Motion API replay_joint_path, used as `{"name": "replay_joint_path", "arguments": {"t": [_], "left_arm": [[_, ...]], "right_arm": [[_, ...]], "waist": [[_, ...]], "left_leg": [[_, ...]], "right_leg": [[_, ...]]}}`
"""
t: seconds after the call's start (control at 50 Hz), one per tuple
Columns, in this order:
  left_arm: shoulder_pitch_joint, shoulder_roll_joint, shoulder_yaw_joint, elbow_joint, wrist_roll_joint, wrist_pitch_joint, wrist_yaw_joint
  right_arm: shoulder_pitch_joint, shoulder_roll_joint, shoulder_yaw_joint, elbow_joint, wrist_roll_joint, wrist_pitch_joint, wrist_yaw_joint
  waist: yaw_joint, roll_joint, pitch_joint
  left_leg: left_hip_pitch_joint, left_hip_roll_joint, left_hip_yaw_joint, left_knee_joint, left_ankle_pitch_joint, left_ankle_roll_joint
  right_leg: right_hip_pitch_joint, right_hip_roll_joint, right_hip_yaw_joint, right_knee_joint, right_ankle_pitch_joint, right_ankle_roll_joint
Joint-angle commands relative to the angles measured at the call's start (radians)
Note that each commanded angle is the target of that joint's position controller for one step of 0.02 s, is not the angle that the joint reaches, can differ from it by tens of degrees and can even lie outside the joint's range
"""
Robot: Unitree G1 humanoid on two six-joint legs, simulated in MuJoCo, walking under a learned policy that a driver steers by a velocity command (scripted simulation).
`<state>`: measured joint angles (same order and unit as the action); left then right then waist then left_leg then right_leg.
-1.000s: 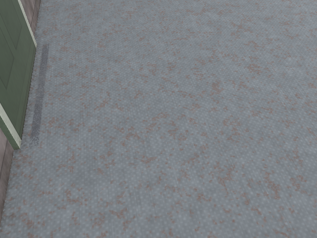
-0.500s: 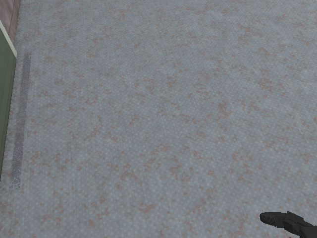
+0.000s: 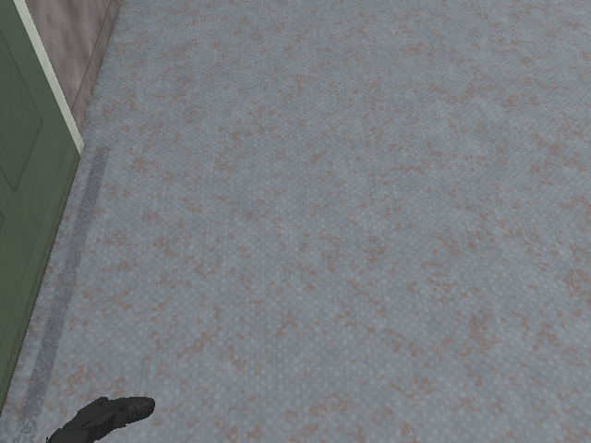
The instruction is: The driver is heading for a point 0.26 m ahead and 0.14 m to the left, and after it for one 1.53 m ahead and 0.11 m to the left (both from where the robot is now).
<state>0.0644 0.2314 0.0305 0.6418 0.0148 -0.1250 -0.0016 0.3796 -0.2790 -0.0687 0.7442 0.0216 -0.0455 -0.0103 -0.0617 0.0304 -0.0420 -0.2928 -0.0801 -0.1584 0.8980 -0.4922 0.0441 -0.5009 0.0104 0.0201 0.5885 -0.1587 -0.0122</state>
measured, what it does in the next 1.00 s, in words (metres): walks ahead, turning left: left foot, then right foot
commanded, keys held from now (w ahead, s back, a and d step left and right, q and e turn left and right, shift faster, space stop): w+q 0.14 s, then q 0.16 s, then no key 0.70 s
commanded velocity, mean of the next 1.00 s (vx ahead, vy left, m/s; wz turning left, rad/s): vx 0.19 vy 0.00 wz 0.30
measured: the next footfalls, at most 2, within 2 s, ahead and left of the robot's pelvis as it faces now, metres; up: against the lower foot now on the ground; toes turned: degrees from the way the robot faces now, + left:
left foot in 0.42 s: +0.31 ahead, +0.17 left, +0.00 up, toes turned +14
right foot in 0.80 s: +0.32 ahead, -0.08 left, +0.00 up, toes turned +16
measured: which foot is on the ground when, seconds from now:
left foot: up 0.00-0.40, down 0.42-1.00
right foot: down 0.00-0.42, up 0.44-0.78, down 0.80-1.00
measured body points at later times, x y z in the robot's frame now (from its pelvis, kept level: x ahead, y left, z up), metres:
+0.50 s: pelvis +0.20 +0.05 +0.00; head +0.25 +0.07 +0.45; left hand +0.22 +0.35 -0.13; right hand +0.47 -0.13 -0.08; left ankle +0.28 +0.16 -0.72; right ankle +0.11 -0.12 -0.65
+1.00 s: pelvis +0.26 +0.03 +0.01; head +0.26 +0.03 +0.46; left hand +0.27 +0.29 -0.12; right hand +0.44 -0.17 -0.11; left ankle +0.28 +0.16 -0.72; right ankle +0.28 -0.09 -0.72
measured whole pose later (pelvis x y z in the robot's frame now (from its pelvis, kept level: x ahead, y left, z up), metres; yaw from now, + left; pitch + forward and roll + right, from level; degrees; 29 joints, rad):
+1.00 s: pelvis +0.26 +0.03 +0.01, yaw +16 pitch +0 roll +0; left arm 0.27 0.20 0.03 0.84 0.02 -0.02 0.03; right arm 0.21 -0.20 -0.05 0.76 -0.02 0.00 -0.02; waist 0.00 0.02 -0.01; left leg -0.35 -0.02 -0.02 0.56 -0.21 0.00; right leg -0.26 -0.02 0.01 0.59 -0.33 0.02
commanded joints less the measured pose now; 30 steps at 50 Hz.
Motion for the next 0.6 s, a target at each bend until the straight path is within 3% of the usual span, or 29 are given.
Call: {"name": "replay_joint_path", "arguments": {"t": [0.02, 0.04, 0.06, 0.1, 0.18, 0.26, 0.32, 0.36, 0.38, 0.4, 0.42, 0.44, 0.46, 0.48, 0.5, 0.52, 0.54, 0.56, 0.6], "left_arm": [[0.280, 0.152, 0.065, -0.017, -0.007, 0.006, 0.016], [0.234, 0.133, 0.056, -0.017, 0.001, 0.011, 0.015], [0.195, 0.109, 0.049, -0.009, 0.003, 0.014, 0.011], [0.160, 0.091, 0.045, 0.010, 0.005, 0.010, 0.005], [0.166, 0.136, 0.061, 0.064, 0.004, 0.009, 0.010], [0.160, 0.186, 0.076, 0.096, -0.007, 0.034, 0.039], [0.177, 0.214, 0.084, 0.114, -0.031, 0.048, 0.044], [0.174, 0.231, 0.091, 0.120, -0.047, 0.055, 0.042], [0.158, 0.234, 0.093, 0.119, -0.057, 0.058, 0.042], [0.177, 0.216, 0.088, 0.123, -0.054, 0.058, 0.043], [0.227, 0.178, 0.074, 0.117, -0.023, 0.051, 0.038], [0.298, 0.064, 0.032, 0.085, 0.038, 0.039, 0.020], [0.335, 0.134, 0.032, 0.109, 0.008, 0.032, 0.007], [0.245, 0.192, 0.047, 0.106, -0.026, 0.043, 0.004], [0.193, 0.174, 0.041, 0.092, -0.023, 0.056, 0.014], [0.171, 0.161, 0.039, 0.092, -0.007, 0.073, 0.030], [0.176, 0.161, 0.042, 0.089, -0.002, 0.093, 0.040], [0.193, 0.151, 0.041, 0.089, -0.001, 0.107, 0.045], [0.227, 0.115, 0.034, 0.095, 0.000, 0.118, 0.053]], "right_arm": [[-0.026, -0.104, -0.013, -0.118, 0.005, -0.022, 0.006], [-0.088, -0.094, -0.015, -0.132, -0.004, -0.016, 0.008], [-0.118, -0.085, -0.020, -0.146, -0.011, -0.010, 0.008], [-0.105, -0.060, -0.022, -0.147, -0.001, 0.007, 0.014], [-0.154, -0.037, -0.019, -0.160, -0.008, 0.030, 0.009], [-0.262, -0.005, -0.004, -0.180, -0.016, 0.018, 0.034], [-0.319, -0.019, -0.011, -0.204, -0.012, 0.021, 0.055], [-0.305, -0.042, -0.024, -0.214, -0.018, 0.021, 0.061], [-0.251, -0.056, -0.034, -0.201, -0.023, 0.019, 0.061], [-0.164, -0.097, -0.054, -0.171, -0.023, 0.017, 0.048], [-0.086, -0.169, -0.076, -0.165, -0.025, 0.017, 0.027], [-0.087, -0.251, -0.074, -0.186, -0.049, 0.019, 0.005], [-0.070, -0.208, -0.052, -0.200, -0.061, 0.020, 0.013], [-0.101, -0.141, -0.036, -0.192, -0.055, 0.022, 0.018], [-0.155, -0.101, -0.023, -0.183, -0.034, 0.022, 0.017], [-0.177, -0.076, -0.012, -0.181, -0.021, 0.023, 0.015], [-0.217, -0.079, -0.009, -0.176, -0.023, 0.026, 0.013], [-0.239, -0.092, -0.012, -0.175, -0.037, 0.027, 0.013], [-0.252, -0.092, -0.012, -0.164, -0.049, 0.021, 0.009]], "waist": [[0.155, -0.187, -0.145], [0.136, -0.099, -0.085], [0.110, -0.098, -0.033], [0.069, -0.145, 0.016], [0.054, -0.113, 0.043], [0.084, -0.126, 0.018], [0.102, -0.141, -0.006], [0.083, -0.149, -0.025], [0.048, -0.142, -0.049], [0.015, -0.117, -0.087], [-0.005, -0.025, -0.152], [0.064, 0.256, -0.233], [0.022, 0.232, -0.464], [0.002, 0.119, -0.384], [0.021, 0.063, -0.283], [0.037, 0.012, -0.219], [0.074, 0.014, -0.174], [0.097, 0.032, -0.155], [0.117, 0.063, -0.160]], "left_leg": [[-0.623, 0.095, 0.013, 0.513, 0.063, -0.017], [-0.579, 0.127, 0.027, 0.491, 0.144, -0.020], [-0.551, 0.148, 0.024, 0.442, 0.186, -0.021], [-0.472, 0.170, 0.038, 0.385, 0.213, -0.028], [-0.491, 0.169, 0.055, 0.245, 0.284, -0.059], [-0.384, 0.153, 0.137, -0.048, 0.458, -0.054], [-0.290, 0.127, 0.171, -0.186, 0.461, -0.030], [-0.223, 0.093, 0.192, -0.263, 0.387, 0.005], [-0.142, 0.063, 0.213, -0.349, 0.411, 0.029], [-0.006, 0.022, 0.232, -0.447, 0.484, 0.054], [0.226, 0.122, 0.111, -0.420, 0.846, 0.096], [0.530, 0.409, -0.241, -0.306, 1.430, 0.267], [0.560, 0.515, -0.422, -0.404, 1.277, 0.394], [0.478, 0.438, -0.313, -0.433, 1.130, 0.349], [0.383, 0.383, -0.221, -0.441, 1.012, 0.291], [0.264, 0.358, -0.184, -0.462, 0.945, 0.263], [0.124, 0.335, -0.145, -0.490, 0.905, 0.245], [0.031, 0.316, -0.114, -0.516, 0.875, 0.235], [-0.026, 0.295, -0.070, -0.538, 0.840, 0.232]], "right_leg": [[0.672, -0.420, 0.625, -0.260, -0.292, -0.225], [0.541, -0.368, 0.482, -0.272, -0.161, -0.197], [0.449, -0.323, 0.384, -0.296, -0.071, -0.183], [0.329, -0.271, 0.241, -0.350, 0.026, -0.160], [0.327, -0.280, 0.075, -0.370, 0.346, -0.176], [0.347, -0.252, -0.088, -0.315, 0.510, -0.135], [0.386, -0.266, -0.118, -0.264, 0.509, -0.113], [0.423, -0.279, -0.112, -0.186, 0.590, -0.102], [0.432, -0.265, -0.126, -0.107, 0.640, -0.085], [0.421, -0.218, -0.153, 0.026, 0.626, -0.052], [0.255, -0.159, -0.178, 0.237, 0.372, -0.001], [-0.116, -0.037, -0.157, 0.600, -0.534, 0.066], [-0.124, -0.030, 0.058, 0.754, -0.585, 0.083], [-0.152, -0.069, 0.071, 0.769, -0.503, 0.084], [-0.189, -0.097, 0.052, 0.712, -0.441, 0.083], [-0.167, -0.113, 0.050, 0.668, -0.406, 0.090], [-0.091, -0.120, 0.051, 0.613, -0.377, 0.094], [-0.021, -0.107, 0.037, 0.575, -0.348, 0.093], [0.044, -0.089, 0.025, 0.475, -0.312, 0.092]]}}
Keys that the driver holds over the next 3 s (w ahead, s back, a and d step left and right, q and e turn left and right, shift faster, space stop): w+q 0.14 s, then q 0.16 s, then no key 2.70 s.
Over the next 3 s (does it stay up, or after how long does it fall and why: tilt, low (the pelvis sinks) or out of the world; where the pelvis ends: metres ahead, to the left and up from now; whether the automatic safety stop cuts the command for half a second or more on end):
stays up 0.29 0.02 0.02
